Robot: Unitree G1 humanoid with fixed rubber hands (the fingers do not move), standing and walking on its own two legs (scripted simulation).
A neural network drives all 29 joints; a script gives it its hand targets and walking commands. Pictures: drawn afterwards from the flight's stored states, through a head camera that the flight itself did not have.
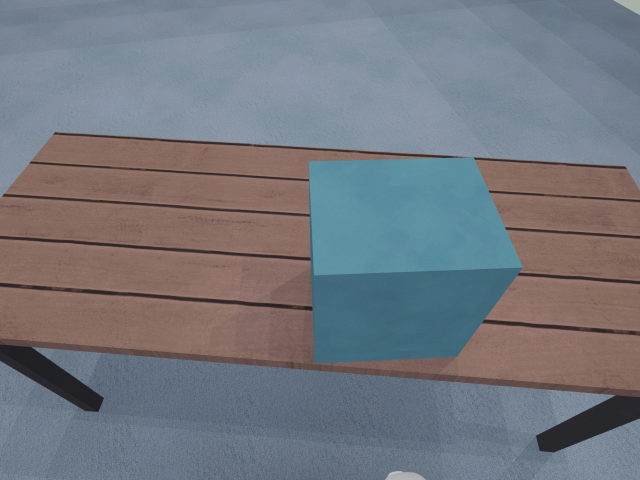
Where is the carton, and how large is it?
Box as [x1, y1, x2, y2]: [309, 157, 522, 363]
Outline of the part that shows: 473,157 309,161 310,257 315,363 456,356 522,267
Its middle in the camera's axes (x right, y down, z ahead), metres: +0.10 +0.04 +0.59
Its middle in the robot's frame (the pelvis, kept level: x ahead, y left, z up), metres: +0.42 -0.08 -0.02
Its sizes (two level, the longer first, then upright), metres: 0.234 0.189 0.261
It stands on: a table, 0.61 m high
